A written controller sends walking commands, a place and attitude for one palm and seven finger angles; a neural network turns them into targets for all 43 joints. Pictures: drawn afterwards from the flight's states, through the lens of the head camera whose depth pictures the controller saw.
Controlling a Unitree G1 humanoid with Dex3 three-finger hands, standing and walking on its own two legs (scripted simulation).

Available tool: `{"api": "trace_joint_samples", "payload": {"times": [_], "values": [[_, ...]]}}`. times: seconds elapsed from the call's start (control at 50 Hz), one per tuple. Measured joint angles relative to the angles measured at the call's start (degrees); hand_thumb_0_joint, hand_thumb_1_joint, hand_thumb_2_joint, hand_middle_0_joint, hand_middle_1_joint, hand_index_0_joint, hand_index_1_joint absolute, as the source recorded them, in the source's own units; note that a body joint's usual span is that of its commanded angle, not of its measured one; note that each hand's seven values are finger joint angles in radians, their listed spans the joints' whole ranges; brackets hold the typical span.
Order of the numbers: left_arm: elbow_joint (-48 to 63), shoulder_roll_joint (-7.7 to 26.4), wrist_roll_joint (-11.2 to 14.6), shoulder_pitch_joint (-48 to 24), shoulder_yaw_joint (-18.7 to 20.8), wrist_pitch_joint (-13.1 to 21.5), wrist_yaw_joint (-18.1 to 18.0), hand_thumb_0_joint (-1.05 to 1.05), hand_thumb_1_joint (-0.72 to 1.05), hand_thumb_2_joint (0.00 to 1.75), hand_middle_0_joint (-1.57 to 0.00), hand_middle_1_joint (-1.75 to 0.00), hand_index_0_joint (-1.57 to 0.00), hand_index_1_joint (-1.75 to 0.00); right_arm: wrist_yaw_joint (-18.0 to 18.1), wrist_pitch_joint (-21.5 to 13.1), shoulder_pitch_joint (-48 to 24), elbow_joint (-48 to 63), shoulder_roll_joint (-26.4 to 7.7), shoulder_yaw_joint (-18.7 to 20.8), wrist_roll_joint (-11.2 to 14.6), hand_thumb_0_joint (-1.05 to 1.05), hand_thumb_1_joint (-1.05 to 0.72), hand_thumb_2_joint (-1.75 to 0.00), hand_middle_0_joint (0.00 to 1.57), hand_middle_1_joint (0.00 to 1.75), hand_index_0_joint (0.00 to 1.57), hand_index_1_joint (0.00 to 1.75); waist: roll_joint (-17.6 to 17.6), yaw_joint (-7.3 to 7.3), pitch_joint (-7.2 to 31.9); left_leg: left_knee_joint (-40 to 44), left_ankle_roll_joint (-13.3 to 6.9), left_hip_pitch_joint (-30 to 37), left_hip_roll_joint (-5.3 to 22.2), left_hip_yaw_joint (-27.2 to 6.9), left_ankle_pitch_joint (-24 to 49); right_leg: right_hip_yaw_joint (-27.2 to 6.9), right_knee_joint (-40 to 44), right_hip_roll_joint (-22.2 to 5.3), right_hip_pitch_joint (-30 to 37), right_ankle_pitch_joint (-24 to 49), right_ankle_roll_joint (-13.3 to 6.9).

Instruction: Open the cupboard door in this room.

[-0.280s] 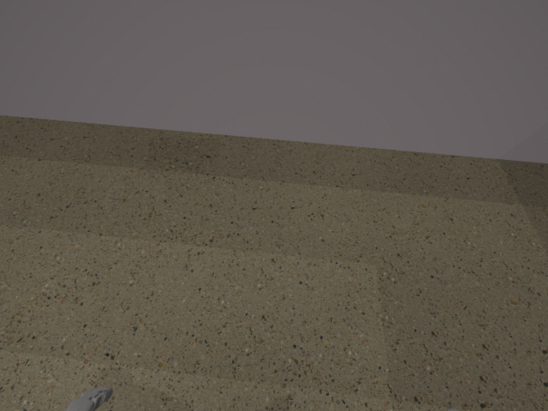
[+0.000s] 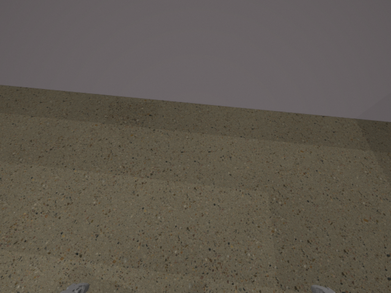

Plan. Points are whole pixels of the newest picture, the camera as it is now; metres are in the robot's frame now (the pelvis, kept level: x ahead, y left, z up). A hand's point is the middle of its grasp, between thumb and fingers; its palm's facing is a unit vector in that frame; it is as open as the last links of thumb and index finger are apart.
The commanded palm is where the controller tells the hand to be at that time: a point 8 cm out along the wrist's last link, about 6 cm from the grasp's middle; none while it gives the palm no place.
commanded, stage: stand and wait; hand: left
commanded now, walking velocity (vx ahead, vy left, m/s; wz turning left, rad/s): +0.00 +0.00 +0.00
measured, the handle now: out of the picture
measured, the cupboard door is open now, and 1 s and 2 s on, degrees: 0 0 0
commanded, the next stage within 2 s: turn or walk to find it in 0.62 s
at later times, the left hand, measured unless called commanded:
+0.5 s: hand out of the picture +0.05 +0.23 -0.15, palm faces -0.03 -0.94 -0.34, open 7.4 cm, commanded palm none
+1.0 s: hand out of the picture +0.02 +0.20 -0.18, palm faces +0.06 -0.97 -0.24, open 7.4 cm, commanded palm none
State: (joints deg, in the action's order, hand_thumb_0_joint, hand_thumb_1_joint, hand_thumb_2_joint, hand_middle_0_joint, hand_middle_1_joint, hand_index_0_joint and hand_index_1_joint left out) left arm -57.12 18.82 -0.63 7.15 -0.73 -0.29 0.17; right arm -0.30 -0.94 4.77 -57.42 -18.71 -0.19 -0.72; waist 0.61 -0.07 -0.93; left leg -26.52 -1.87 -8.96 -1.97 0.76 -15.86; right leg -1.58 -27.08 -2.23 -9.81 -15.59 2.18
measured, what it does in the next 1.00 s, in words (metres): stands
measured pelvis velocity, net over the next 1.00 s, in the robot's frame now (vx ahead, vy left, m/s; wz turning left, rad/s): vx -0.03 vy -0.01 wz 0.09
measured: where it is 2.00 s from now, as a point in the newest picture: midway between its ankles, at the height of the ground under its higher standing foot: outside the picture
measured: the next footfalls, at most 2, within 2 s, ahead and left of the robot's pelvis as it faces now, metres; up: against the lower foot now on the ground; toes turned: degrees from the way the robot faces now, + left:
right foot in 1.38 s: -0.02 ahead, -0.15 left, +0.00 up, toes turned +15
left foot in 1.82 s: -0.10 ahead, +0.08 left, +0.00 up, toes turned +32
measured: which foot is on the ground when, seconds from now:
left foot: down 0.00-1.00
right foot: down 0.00-1.00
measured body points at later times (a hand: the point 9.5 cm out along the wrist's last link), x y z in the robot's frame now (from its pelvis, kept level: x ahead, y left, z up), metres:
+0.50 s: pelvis -0.02 -0.02 +0.00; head -0.03 -0.02 +0.45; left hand +0.05 +0.28 -0.12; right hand +0.05 -0.32 -0.13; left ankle -0.02 +0.10 -0.74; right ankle -0.01 -0.14 -0.74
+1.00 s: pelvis -0.03 -0.01 -0.01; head -0.01 +0.01 +0.44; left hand +0.02 +0.25 -0.16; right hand +0.03 -0.27 -0.15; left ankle -0.02 +0.10 -0.74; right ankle -0.01 -0.14 -0.74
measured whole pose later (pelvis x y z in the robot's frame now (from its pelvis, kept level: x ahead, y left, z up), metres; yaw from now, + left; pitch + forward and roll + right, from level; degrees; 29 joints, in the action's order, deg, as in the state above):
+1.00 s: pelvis -0.03 -0.01 -0.01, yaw +5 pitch -1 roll -1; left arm -56.7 14.3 -0.9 10.0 0.2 -2.5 -1.0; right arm -0.9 2.2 11.4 -59.3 -14.0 0.7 -0.5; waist 1.4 0.8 -3.5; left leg -35.4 -1.5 -18.1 -2.6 -2.7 -16.3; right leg 3.1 -34.2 -3.3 -16.2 -16.9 1.6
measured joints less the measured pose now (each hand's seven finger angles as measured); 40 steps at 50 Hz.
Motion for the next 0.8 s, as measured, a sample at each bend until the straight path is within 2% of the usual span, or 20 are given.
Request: {"api": "trace_joint_samples", "payload": {"times": [0.24, 0.62, 0.8], "values": [[-3.23, 0.65, 0.08, 1.53, 0.40, -0.06, 0.06, 0.01, 0.90, 0.90, -0.21, -0.30, -0.20, -0.30, 0.13, 0.37, 1.94, -3.75, -1.13, 0.28, 0.29, 0.00, -0.91, -0.90, 0.20, 0.30, 0.20, 0.30, -0.19, 0.11, -1.13, 2.12, 0.77, 0.67, 0.70, -0.47, 2.09, 0.49, 2.13, 0.67, 0.75, 2.02, -0.70], [-5.05, 0.62, 0.04, 0.72, 0.34, 0.48, 0.28, 0.01, 0.91, 0.90, -0.21, -0.30, -0.20, -0.30, -0.17, 0.27, 2.93, -6.51, -1.35, 0.08, 0.35, 0.00, -0.91, -0.90, 0.20, 0.30, 0.20, 0.30, -0.91, 0.49, -0.86, 4.35, 1.65, 0.44, 1.51, -0.68, 4.57, 0.70, 4.00, 1.46, 0.32, 4.33, -1.50], [-3.48, -0.47, 0.07, 0.21, 0.82, -0.39, -0.54, 0.01, 0.91, 0.90, -0.21, -0.30, -0.20, -0.30, -0.08, 1.27, 3.70, -5.30, -0.53, 0.29, 0.17, 0.00, -0.91, -0.90, 0.20, 0.30, 0.20, 0.30, -0.87, 0.98, -0.93, 1.27, 1.89, -2.66, 1.24, -2.17, 3.74, 2.20, 1.45, 1.18, -1.91, 3.15, -1.54]]}}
